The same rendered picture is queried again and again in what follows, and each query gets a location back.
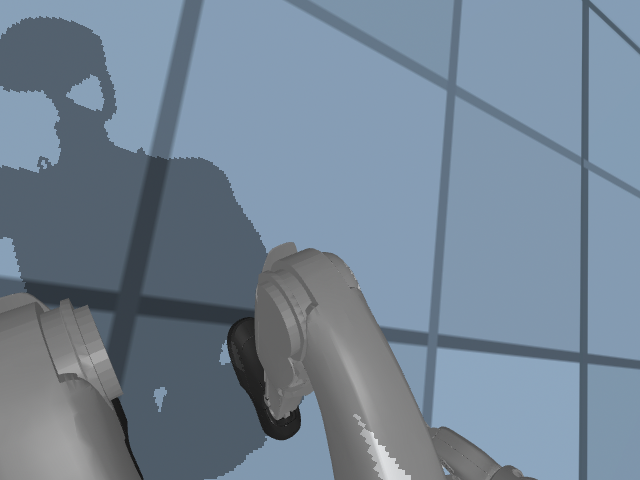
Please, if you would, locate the right robot foot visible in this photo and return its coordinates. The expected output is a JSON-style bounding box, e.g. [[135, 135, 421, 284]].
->
[[227, 317, 301, 440]]

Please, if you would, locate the left robot foot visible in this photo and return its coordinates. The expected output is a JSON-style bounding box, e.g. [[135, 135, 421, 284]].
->
[[111, 397, 144, 480]]

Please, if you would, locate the right robot hand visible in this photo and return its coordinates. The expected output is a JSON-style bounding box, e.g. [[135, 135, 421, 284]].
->
[[425, 422, 502, 480]]

